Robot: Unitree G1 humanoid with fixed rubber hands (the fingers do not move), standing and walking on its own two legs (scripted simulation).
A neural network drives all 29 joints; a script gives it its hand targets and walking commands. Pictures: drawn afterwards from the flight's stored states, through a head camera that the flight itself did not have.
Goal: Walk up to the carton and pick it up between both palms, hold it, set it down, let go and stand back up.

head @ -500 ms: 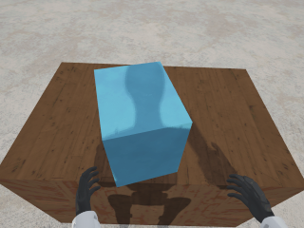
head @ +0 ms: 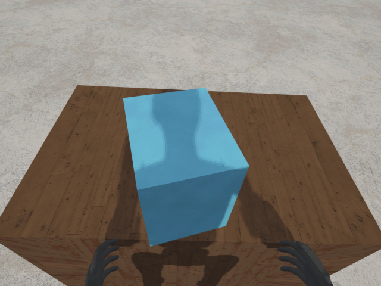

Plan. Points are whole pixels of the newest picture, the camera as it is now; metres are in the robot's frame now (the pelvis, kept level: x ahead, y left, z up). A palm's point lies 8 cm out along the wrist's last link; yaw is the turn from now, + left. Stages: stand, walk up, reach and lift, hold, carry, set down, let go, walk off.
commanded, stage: set down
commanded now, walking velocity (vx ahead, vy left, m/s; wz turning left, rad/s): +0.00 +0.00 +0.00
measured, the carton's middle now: (178, 166) +0.40 +0.06 +0.00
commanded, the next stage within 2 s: let go in 0.80 s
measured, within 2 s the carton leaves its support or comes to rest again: neither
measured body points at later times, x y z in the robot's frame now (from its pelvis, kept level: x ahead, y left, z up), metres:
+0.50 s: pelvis +0.01 +0.00 +0.00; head +0.02 +0.02 +0.45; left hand +0.15 +0.23 -0.09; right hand +0.18 -0.22 -0.08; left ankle +0.01 +0.13 -0.74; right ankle -0.04 -0.10 -0.74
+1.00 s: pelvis +0.00 +0.02 +0.00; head +0.02 +0.03 +0.45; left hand +0.17 +0.25 -0.09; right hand +0.16 -0.20 -0.09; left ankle +0.01 +0.13 -0.74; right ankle -0.04 -0.09 -0.74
